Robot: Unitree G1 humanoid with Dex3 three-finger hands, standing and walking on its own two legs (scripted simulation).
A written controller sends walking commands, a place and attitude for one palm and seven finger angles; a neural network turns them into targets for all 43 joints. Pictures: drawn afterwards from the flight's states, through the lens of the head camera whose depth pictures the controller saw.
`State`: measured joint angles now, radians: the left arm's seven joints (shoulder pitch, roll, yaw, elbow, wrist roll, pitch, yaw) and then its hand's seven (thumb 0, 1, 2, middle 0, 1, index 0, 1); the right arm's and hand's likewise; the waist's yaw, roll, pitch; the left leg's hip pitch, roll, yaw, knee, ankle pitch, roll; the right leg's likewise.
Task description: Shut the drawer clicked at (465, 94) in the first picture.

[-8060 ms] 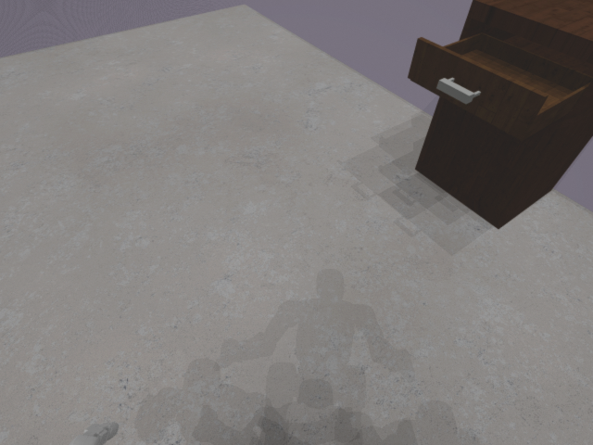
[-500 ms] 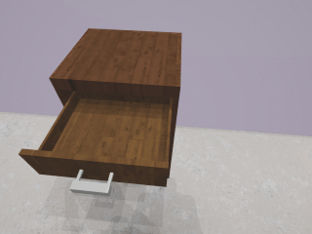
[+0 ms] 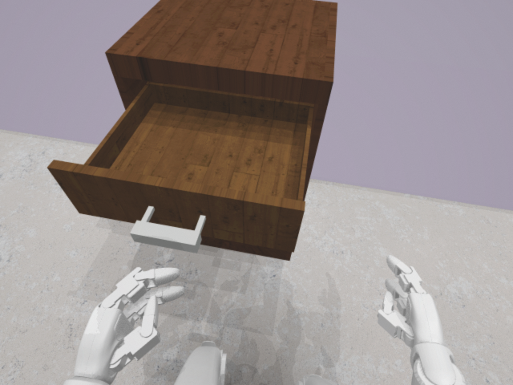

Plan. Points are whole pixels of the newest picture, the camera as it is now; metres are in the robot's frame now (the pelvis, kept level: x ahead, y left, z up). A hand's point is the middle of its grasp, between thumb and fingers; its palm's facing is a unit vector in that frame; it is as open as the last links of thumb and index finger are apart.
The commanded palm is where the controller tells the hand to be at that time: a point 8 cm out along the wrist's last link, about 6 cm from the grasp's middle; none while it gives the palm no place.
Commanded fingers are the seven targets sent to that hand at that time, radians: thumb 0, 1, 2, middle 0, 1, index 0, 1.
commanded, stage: raise the hand and make a fist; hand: left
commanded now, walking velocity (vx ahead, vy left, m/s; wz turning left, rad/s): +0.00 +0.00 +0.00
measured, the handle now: (171, 226) +0.37 +0.19 -0.01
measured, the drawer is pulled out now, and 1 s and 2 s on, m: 0.30 0.30 0.30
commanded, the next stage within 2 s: bring the fist close to the handle in 1.38 s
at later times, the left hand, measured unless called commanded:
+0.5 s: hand (143, 309) +0.20 +0.17 +0.07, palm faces -0.08 -1.00 -0.03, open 3.2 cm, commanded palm +0.17 +0.22 +0.07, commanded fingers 0.00 0.90 0.90 -1.24 -1.43 -1.24 -1.43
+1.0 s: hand (134, 309) +0.19 +0.17 +0.09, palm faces -0.07 -1.00 -0.04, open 3.2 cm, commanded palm +0.16 +0.23 +0.10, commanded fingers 0.00 0.90 0.90 -1.40 -1.60 -1.40 -1.60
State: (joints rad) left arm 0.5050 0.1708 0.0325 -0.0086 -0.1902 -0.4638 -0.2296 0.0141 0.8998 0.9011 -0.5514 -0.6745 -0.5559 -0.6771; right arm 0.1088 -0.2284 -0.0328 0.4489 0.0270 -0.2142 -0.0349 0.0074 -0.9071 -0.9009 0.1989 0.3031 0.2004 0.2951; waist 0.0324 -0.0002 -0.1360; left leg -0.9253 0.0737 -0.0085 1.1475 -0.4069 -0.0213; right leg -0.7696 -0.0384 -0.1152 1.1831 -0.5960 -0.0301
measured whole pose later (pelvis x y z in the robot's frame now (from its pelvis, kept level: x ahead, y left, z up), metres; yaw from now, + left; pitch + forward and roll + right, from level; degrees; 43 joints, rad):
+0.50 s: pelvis +0.01 +0.03 +0.01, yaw -1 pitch +12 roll -3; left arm 0.57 0.19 0.03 -0.17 -0.19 -0.39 -0.17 0.01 0.90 0.90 -1.05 -1.21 -1.05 -1.22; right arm 0.27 -0.24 -0.03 0.55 0.03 -0.20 -0.04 0.01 -0.90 -0.90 0.20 0.30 0.20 0.30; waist -0.04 0.04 -0.12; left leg -0.90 0.07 0.02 1.09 -0.40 0.02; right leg -0.74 -0.04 -0.09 1.09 -0.55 0.01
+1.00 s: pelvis +0.03 +0.03 +0.02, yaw +0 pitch +10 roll -3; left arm 0.67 0.21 0.02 -0.31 -0.19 -0.31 -0.20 0.01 0.90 0.90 -1.39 -1.59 -1.39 -1.59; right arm 0.21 -0.19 0.02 0.44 0.04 -0.13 -0.02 0.01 -0.90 -0.90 0.21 0.30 0.21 0.30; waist 0.00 0.04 -0.13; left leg -0.83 0.06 0.00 1.07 -0.42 0.01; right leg -0.65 -0.04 -0.11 1.03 -0.56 0.01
